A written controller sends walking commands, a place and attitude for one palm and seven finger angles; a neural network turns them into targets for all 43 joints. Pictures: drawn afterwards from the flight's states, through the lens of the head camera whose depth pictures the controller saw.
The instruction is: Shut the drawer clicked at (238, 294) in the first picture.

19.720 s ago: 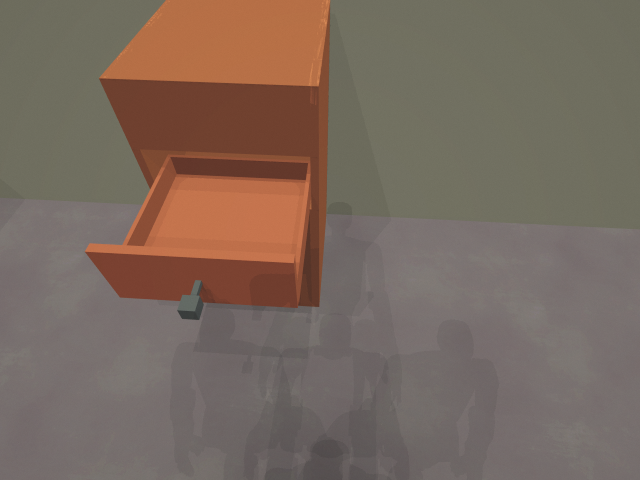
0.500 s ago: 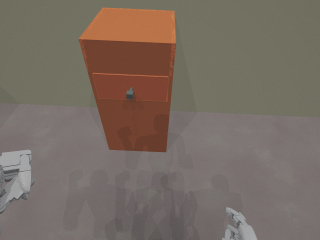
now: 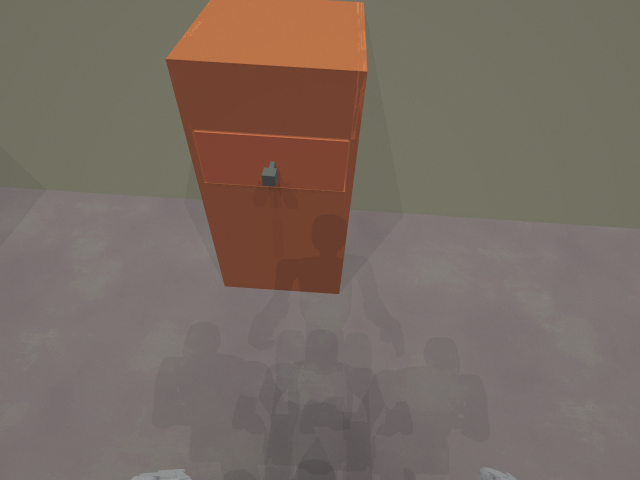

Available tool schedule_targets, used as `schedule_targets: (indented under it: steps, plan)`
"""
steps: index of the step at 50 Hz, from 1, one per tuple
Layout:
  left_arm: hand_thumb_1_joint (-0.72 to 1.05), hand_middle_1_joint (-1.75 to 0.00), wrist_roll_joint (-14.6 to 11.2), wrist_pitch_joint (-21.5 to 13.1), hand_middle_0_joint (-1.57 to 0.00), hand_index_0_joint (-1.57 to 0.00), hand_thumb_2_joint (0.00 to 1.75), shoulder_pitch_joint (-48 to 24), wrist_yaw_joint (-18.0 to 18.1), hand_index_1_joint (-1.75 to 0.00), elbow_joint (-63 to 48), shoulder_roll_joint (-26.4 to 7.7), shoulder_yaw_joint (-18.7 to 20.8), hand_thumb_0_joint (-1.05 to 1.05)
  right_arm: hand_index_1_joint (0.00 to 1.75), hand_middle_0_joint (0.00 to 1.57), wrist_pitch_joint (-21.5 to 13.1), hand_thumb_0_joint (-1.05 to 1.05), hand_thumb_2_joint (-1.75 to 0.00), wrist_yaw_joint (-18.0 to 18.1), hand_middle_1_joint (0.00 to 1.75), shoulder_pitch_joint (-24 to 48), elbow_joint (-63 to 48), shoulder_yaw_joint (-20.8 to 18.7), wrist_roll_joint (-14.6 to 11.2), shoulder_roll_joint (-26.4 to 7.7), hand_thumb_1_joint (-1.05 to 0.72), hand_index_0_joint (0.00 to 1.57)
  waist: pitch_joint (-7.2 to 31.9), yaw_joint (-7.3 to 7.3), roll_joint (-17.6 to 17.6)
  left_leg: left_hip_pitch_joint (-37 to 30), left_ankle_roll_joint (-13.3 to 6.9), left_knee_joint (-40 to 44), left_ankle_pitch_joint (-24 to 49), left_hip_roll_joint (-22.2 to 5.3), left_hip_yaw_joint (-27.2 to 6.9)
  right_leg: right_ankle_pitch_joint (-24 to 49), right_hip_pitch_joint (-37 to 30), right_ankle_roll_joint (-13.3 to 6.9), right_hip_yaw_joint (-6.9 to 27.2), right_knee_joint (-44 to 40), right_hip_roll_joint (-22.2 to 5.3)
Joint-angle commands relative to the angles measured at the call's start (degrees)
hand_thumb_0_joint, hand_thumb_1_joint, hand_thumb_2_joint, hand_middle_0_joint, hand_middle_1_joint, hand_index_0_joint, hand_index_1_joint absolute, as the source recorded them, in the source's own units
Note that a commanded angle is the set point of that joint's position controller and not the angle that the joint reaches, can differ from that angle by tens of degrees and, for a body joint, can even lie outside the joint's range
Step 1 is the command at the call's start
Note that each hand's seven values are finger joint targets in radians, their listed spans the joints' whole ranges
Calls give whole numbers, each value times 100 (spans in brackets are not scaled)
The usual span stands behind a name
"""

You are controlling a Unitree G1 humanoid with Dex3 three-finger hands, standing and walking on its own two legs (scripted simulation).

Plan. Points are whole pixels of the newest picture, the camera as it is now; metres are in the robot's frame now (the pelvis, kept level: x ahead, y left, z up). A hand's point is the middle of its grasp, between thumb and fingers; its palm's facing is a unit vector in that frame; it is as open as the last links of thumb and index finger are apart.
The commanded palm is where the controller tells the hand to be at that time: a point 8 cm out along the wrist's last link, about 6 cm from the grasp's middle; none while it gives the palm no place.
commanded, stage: let the arm hang, fingers relaxed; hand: left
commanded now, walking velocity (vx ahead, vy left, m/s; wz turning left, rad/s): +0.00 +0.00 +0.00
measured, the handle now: (270, 172) +0.85 +0.15 -0.16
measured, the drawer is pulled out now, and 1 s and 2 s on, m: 0.00 0.00 0.00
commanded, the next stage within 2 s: look to check the result in 0.86 s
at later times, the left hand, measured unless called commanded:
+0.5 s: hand out of the picture -0.04 +0.17 -0.16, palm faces +0.04 -0.98 -0.20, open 6.7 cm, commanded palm none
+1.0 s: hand out of the picture +0.00 +0.15 -0.16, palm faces +0.04 -0.98 -0.19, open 7.3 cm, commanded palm none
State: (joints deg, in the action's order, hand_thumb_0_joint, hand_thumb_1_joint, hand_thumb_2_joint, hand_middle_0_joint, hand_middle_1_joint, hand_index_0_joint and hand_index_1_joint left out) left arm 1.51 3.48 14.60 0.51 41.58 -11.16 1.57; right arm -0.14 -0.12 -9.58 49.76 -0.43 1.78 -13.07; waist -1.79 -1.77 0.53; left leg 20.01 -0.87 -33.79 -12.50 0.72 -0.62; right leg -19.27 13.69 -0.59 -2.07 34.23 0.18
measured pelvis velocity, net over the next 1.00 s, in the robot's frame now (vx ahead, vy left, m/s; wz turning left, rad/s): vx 0.01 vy -0.02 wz -0.01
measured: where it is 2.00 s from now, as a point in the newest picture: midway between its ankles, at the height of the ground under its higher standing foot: outside the picture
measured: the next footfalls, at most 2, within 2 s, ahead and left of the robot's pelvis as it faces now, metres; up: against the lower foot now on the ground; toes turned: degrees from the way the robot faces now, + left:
none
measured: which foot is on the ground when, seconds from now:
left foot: down 0.00-1.00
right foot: down 0.00-1.00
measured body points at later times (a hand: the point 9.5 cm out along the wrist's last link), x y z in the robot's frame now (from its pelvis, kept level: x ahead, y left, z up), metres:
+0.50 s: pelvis +0.00 +0.00 +0.01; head +0.02 -0.01 +0.46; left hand -0.04 +0.22 -0.14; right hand -0.01 -0.21 -0.15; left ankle +0.06 +0.11 -0.73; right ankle -0.01 -0.11 -0.73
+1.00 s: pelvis +0.01 -0.02 +0.01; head +0.02 -0.02 +0.46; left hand +0.00 +0.20 -0.15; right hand -0.02 -0.22 -0.15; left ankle +0.06 +0.11 -0.73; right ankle -0.01 -0.11 -0.73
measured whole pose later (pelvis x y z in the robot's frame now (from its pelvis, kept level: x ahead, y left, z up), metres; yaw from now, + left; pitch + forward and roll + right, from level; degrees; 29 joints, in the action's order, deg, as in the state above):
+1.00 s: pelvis +0.01 -0.02 +0.01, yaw -1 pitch -2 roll +0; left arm 0.2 -0.4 17.2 1.9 64.7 -7.5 1.1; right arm 0.3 1.9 -17.7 65.2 -1.4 1.0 -7.0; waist -3.2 -0.8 -1.2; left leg 14.0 0.5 -25.2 -9.1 -0.6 -0.7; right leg -15.4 7.9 -2.0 -1.9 25.4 1.6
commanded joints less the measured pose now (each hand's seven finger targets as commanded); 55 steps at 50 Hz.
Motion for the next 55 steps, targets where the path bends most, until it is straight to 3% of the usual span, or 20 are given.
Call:
schedule_targets:
  steps: [1,2,3,4,10,18,23,27,45,55]
  plan:
    - [90,-104,-51,-324,-88,-88,90,256,57,-104,465,-826,117,0,30,20,-16,0,-90,122,30,-86,4,-136,-33,-562,-90,20,194,194,-809,-444,-184,977,432,-476,-721,350,-37,-237,629,-1127,-428]
    - [90,-99,-72,-335,-84,-84,90,343,72,-99,680,-741,138,0,30,20,10,0,-90,140,30,-183,113,-142,-17,-483,-90,20,222,198,-1096,-479,-184,1063,222,-502,-736,269,-68,-260,611,-1187,-412]
    - [90,-95,-78,-335,-80,-80,90,392,65,-95,879,-751,123,0,30,20,27,0,-90,148,30,-245,210,-134,-35,-434,-90,20,209,201,-1153,-454,-185,1145,-11,-497,-752,191,-114,-270,596,-1255,-399]
    - [90,-91,-68,-347,-76,-76,90,426,62,-91,1030,-763,115,0,30,20,42,0,-90,157,30,-305,276,-156,-50,-455,-90,20,139,205,-887,-486,-185,1129,-57,-499,-767,196,-86,-279,603,-1360,-393]
    - [90,-65,-94,-394,-52,-52,90,602,74,-65,1761,-606,9,0,30,20,49,0,-90,194,30,-794,812,-175,-96,-315,-90,20,95,131,-235,-831,-196,1207,8,-552,-682,203,54,-307,525,-1570,-453]
    - [90,-30,-107,-402,-20,-20,90,846,142,-30,2216,-432,-44,0,30,20,26,0,-90,229,30,-1048,1229,-160,-113,-140,-90,20,-161,145,-1,-908,-204,1311,170,-566,-593,193,131,-283,480,-1574,-450]
    - [90,-30,-104,-403,-20,-20,90,850,172,-30,2282,-313,-45,0,30,20,42,0,-90,225,30,-1095,1343,-152,-92,10,-90,20,-420,141,-18,-806,-171,1326,20,-504,-518,-49,272,-291,516,-1650,-465]
    - [90,-30,-93,-392,-20,-20,90,821,175,-30,2254,-239,-22,0,30,20,35,0,-90,226,30,-1139,1366,-152,-76,99,-90,20,-476,145,-228,-682,-166,1415,-166,-496,-552,-112,293,-279,528,-1597,-430]
    - [90,-30,-106,-446,-20,-20,90,677,184,-30,2158,-194,36,0,30,20,-20,0,-90,257,30,-1221,1399,-164,-82,149,-90,20,-304,138,-16,-900,-127,1163,657,-527,-393,500,62,-296,551,-1621,-474]
    - [90,-30,-108,-445,-20,-20,90,689,190,-30,2208,-190,24,0,30,20,0,0,-90,260,30,-1194,1444,-166,-83,142,-90,20,-368,115,-110,-986,-108,1159,542,-538,-377,317,169,-312,590,-1708,-474]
